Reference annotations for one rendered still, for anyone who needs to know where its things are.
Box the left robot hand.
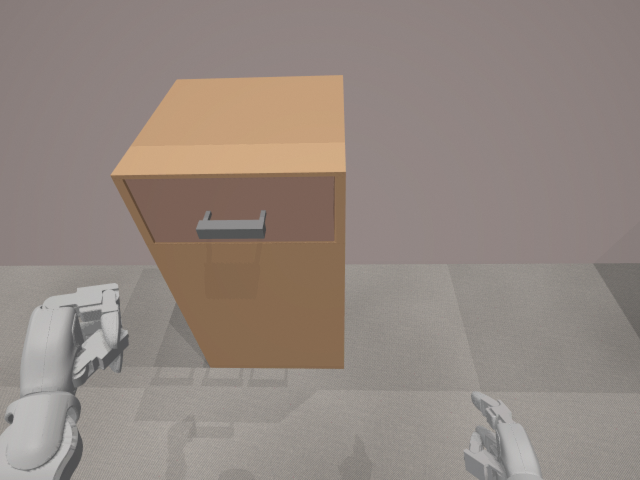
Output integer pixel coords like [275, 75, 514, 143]
[20, 283, 129, 398]

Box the right robot hand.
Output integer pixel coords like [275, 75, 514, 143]
[464, 391, 543, 480]

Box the cabinet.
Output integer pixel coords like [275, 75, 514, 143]
[110, 75, 346, 369]

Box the handle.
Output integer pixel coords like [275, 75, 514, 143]
[196, 210, 266, 239]

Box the drawer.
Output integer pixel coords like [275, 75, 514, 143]
[125, 176, 335, 242]

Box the robot left forearm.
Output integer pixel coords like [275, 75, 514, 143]
[0, 391, 83, 480]

